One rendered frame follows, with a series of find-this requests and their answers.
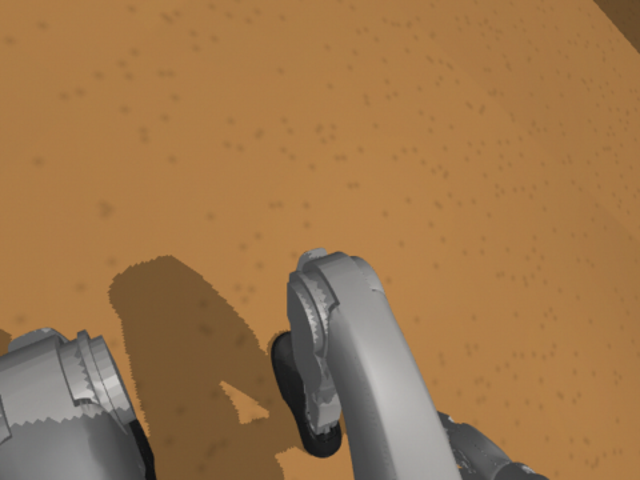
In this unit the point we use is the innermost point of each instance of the left robot foot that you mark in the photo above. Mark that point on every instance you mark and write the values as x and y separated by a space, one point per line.
144 448

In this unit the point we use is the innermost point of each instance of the right robot arm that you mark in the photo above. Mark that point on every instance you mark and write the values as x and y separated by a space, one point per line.
518 471

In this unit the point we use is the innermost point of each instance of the right robot hand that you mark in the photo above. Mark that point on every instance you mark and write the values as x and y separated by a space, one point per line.
479 457

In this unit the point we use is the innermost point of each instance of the right robot foot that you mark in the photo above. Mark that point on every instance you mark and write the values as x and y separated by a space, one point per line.
291 388

